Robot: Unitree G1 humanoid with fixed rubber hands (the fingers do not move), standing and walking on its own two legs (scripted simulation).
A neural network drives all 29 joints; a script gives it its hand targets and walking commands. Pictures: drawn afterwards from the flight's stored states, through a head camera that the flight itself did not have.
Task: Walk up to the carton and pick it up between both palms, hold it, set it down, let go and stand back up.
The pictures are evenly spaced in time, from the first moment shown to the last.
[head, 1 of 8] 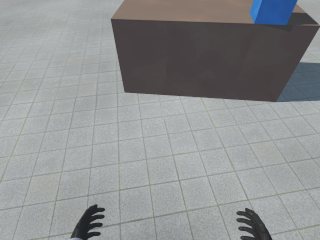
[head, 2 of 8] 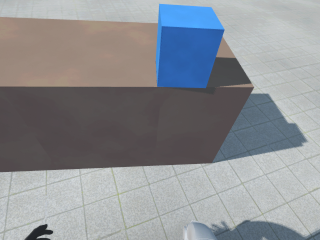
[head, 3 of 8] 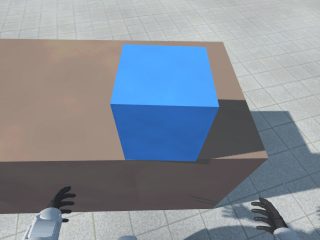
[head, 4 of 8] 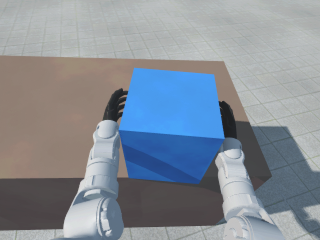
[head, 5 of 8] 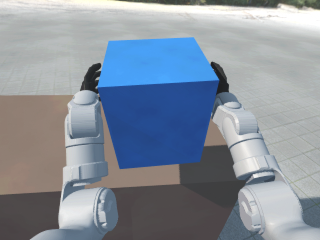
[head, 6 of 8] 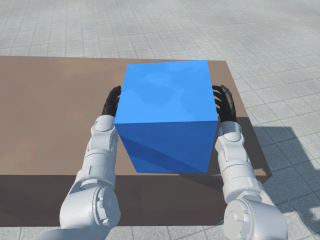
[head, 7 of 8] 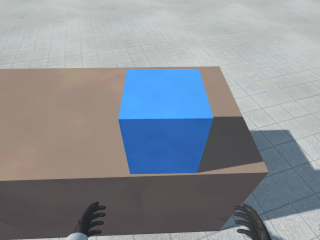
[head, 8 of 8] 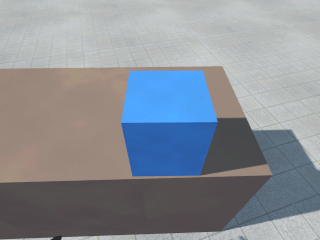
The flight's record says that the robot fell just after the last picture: no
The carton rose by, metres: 0.19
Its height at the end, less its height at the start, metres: +0.00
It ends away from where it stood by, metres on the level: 0.01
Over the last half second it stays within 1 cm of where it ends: yes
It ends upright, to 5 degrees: yes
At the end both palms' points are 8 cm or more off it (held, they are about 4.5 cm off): yes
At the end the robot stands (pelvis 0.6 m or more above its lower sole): yes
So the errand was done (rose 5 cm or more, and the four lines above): yes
